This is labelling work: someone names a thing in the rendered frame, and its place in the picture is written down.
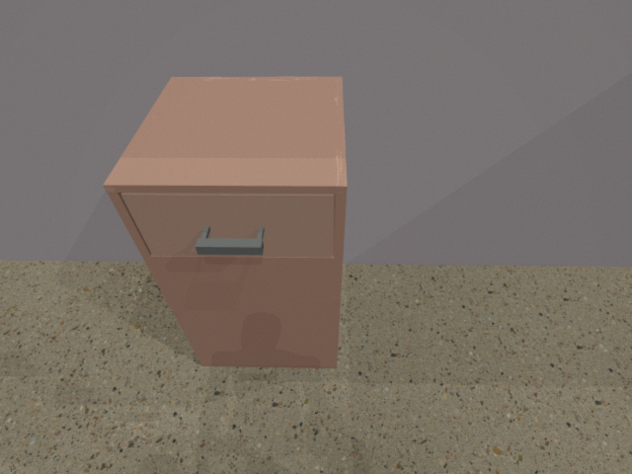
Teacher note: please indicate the handle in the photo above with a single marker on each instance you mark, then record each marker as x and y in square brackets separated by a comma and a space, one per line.
[229, 246]

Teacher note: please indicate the drawer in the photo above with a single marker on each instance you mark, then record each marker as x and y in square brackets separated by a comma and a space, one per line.
[295, 224]

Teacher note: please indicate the cabinet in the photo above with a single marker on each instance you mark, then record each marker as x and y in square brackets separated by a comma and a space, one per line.
[245, 135]

